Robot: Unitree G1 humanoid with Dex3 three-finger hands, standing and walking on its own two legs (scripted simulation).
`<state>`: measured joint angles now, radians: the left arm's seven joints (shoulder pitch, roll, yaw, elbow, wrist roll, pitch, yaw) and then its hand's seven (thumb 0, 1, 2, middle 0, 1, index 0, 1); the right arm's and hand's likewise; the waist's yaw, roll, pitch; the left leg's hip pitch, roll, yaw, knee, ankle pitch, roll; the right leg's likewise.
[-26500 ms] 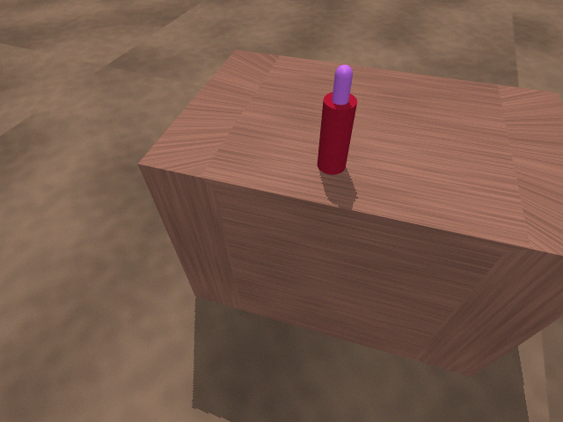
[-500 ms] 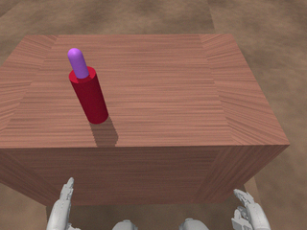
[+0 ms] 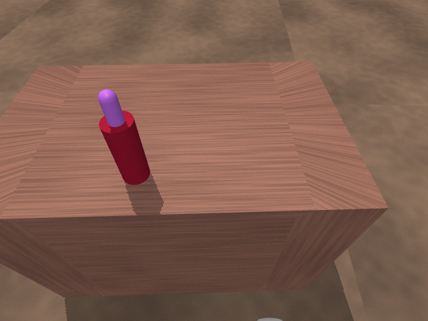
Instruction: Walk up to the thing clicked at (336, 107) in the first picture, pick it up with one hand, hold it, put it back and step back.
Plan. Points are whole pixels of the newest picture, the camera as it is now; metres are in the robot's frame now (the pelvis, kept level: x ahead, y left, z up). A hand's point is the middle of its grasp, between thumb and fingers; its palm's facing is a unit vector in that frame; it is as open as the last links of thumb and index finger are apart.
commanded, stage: stand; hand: left
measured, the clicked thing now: (123, 139) +0.46 +0.20 +0.07
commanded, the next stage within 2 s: none
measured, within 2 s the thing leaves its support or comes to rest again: neither
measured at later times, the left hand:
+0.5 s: hand out of the picture +0.06 +0.26 -0.13, palm faces -0.04 -0.94 -0.35, open 7.5 cm
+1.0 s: hand out of the picture +0.07 +0.25 -0.13, palm faces -0.06 -0.94 -0.34, open 7.4 cm
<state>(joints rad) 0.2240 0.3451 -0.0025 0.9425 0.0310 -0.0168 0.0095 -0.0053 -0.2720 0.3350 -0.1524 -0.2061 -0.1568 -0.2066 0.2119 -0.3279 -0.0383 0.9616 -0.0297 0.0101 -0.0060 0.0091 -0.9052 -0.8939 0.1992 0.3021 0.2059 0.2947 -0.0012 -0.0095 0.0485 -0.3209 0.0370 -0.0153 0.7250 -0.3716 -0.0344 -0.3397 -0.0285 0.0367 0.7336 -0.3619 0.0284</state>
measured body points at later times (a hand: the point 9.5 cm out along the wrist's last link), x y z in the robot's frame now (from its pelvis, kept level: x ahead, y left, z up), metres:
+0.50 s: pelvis -0.01 +0.00 +0.03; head -0.01 +0.00 +0.48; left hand +0.06 +0.30 -0.11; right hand +0.05 -0.29 -0.11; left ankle +0.01 +0.15 -0.71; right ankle +0.02 -0.14 -0.71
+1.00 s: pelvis +0.00 +0.01 +0.03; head +0.01 +0.00 +0.48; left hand +0.07 +0.30 -0.11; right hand +0.05 -0.30 -0.11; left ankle +0.01 +0.15 -0.71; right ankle +0.02 -0.14 -0.71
